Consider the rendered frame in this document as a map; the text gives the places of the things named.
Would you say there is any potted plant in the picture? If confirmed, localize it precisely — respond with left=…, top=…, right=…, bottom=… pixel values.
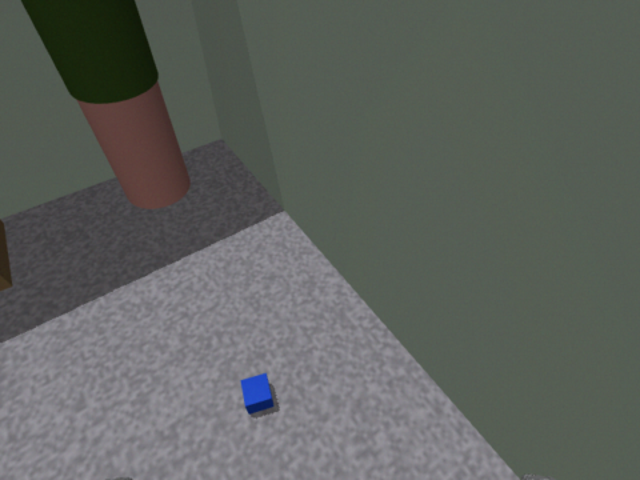
left=21, top=0, right=190, bottom=209

